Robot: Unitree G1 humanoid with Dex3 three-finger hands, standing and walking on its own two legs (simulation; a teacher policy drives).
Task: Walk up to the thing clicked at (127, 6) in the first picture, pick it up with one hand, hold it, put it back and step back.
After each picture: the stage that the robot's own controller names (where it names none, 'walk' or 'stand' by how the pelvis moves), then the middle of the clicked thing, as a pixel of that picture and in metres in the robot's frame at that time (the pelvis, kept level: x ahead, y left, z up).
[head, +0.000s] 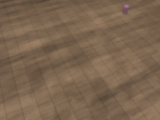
stand; (125, 9) +1.98 -0.64 -0.72
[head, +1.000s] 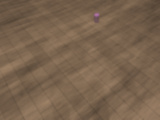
walk; (96, 18) +1.93 -0.11 -0.70
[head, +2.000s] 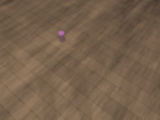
walk; (61, 36) +1.32 +0.25 -0.71
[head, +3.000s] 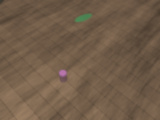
walk; (63, 76) +0.81 +0.19 -0.70
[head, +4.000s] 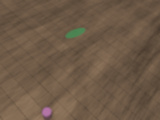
walk; (47, 114) +0.44 +0.19 -0.70
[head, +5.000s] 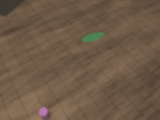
stand; (44, 114) +0.45 +0.32 -0.70
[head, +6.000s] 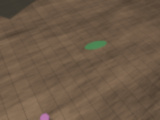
walk; out of the picture +0.44 +0.27 -0.72
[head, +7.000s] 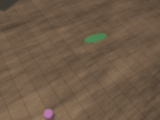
stand; (48, 115) +0.42 +0.22 -0.70
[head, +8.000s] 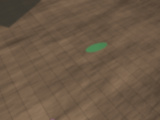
stand; out of the picture +0.42 +0.23 -0.73
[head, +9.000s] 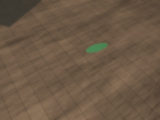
stand; out of the picture +0.42 +0.23 -0.73
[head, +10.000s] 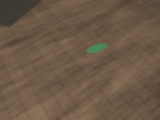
stand; out of the picture +0.41 +0.23 -0.73
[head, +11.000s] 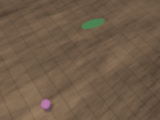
go down; (46, 106) +0.43 +0.23 -0.67
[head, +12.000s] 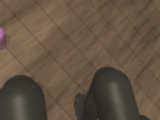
go down; out of the picture +0.50 +0.27 -0.28
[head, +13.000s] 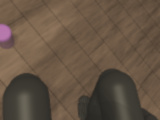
close in; (4, 37) +0.49 +0.27 -0.28
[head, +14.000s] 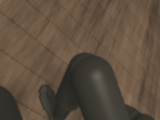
close in; out of the picture +0.48 +0.32 -0.23
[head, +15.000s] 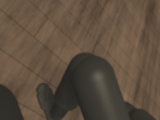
close; out of the picture +0.47 +0.32 -0.23
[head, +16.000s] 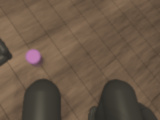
lift; (35, 58) +0.46 +0.21 -0.32
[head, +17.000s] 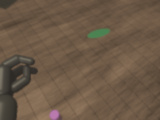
lift; (56, 117) +0.42 +0.16 -0.64
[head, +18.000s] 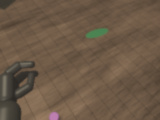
go down; (54, 118) +0.40 +0.18 -0.67
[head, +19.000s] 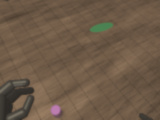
hold; (56, 111) +0.42 +0.17 -0.63
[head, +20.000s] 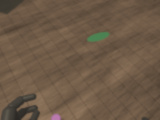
stand; out of the picture +0.41 +0.17 -0.67
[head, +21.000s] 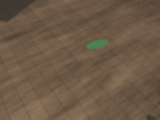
stand; out of the picture +0.40 +0.16 -0.66
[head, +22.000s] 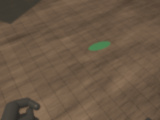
crouch; out of the picture +0.40 +0.16 -0.66
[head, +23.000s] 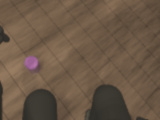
crouch; (32, 65) +0.47 +0.19 -0.39
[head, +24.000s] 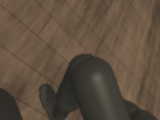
lower; out of the picture +0.45 +0.27 -0.24
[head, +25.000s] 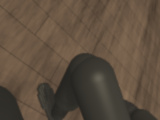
lower; out of the picture +0.45 +0.28 -0.23
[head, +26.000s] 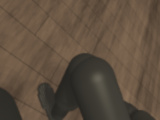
lower; out of the picture +0.45 +0.28 -0.23
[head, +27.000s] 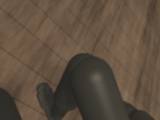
lower; out of the picture +0.45 +0.28 -0.23
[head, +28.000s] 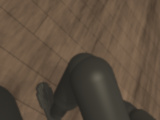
loosen; out of the picture +0.45 +0.28 -0.24
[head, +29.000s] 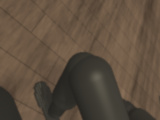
withdraw; out of the picture +0.38 +0.23 -0.26
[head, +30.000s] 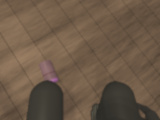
walk; (48, 72) +0.40 +0.16 -0.40
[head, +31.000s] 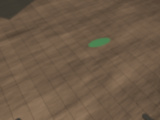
stand; out of the picture +0.31 +0.12 -0.69
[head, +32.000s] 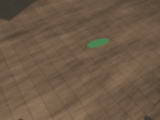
stand; out of the picture +0.33 +0.14 -0.69
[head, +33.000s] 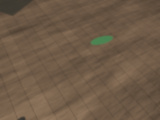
stand; out of the picture +0.32 +0.13 -0.70
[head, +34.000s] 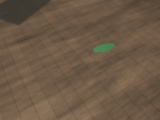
stand; out of the picture +0.33 +0.12 -0.75
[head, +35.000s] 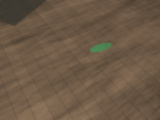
stand; out of the picture +0.31 +0.14 -0.75
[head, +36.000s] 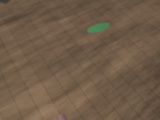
walk; out of the picture +0.33 +0.14 -0.74
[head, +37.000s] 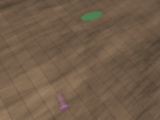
walk; (61, 101) +0.47 +0.10 -0.73
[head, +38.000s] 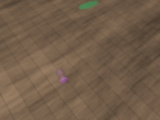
walk; (61, 75) +0.73 +0.22 -0.72
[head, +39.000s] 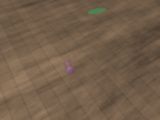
stand; (68, 66) +0.95 +0.14 -0.73
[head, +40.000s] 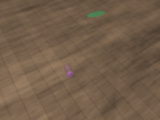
stand; (68, 70) +0.93 +0.13 -0.75
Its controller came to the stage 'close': yes
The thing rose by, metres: 0.01
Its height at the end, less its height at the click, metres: -0.02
